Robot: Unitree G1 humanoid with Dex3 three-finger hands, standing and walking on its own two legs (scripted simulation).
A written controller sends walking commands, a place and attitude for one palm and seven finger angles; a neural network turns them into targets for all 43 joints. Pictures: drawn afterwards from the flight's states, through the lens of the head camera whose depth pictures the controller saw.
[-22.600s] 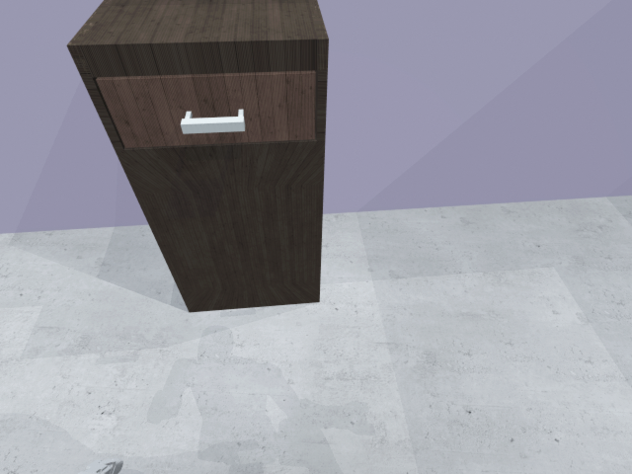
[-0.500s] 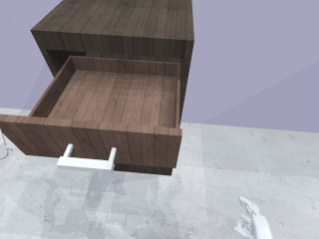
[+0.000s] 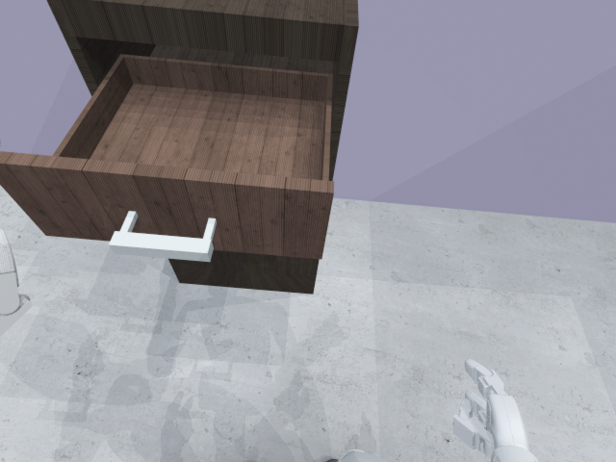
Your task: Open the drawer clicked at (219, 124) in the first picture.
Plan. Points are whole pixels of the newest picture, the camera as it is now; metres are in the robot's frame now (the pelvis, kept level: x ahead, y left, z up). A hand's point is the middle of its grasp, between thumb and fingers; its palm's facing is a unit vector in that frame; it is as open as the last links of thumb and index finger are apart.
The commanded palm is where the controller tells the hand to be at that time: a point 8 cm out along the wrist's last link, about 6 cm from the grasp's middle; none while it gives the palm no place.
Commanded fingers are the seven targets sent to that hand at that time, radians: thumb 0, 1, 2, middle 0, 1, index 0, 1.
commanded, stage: stop stepping back and stand still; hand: left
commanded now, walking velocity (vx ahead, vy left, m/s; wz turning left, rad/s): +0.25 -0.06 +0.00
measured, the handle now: (167, 234) +0.39 +0.20 +0.04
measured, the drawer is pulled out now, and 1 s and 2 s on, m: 0.29 0.29 0.29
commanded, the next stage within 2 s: let the arm hang, fingers relaxed in 0.70 s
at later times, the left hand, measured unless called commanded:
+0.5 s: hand out of the picture +0.10 +0.22 +0.21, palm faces +0.39 -0.81 -0.45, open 7.4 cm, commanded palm +0.03 +0.27 +0.23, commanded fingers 0.00 0.90 0.90 -0.20 -0.30 -0.20 -0.30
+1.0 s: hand out of the picture +0.06 +0.19 -0.09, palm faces +0.09 -0.95 -0.31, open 7.4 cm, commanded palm none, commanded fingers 0.00 0.90 0.90 -0.20 -0.30 -0.20 -0.30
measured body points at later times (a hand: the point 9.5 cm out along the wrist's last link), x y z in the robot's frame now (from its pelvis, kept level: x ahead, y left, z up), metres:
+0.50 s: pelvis -0.10 -0.01 +0.01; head -0.11 +0.00 +0.46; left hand +0.07 +0.26 +0.23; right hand +0.04 -0.28 -0.07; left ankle -0.10 +0.08 -0.73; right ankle -0.06 -0.11 -0.72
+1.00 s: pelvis -0.11 -0.02 -0.01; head -0.11 -0.03 +0.44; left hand +0.06 +0.24 -0.07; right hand +0.02 -0.24 -0.13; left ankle -0.10 +0.08 -0.73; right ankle -0.09 -0.13 -0.73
